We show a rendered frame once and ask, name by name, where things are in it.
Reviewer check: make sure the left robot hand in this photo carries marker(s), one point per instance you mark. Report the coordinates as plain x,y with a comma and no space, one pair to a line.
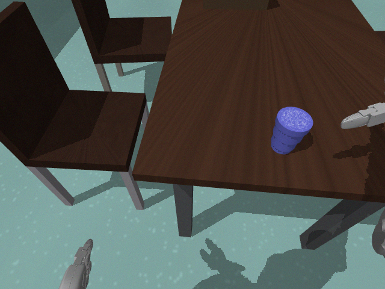
77,275

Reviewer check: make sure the right robot hand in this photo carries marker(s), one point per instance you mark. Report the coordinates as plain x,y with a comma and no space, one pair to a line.
373,115

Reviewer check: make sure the right robot arm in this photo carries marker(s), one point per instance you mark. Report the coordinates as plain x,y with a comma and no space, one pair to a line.
378,236

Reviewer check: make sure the table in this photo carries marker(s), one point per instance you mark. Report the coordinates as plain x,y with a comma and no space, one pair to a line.
226,75

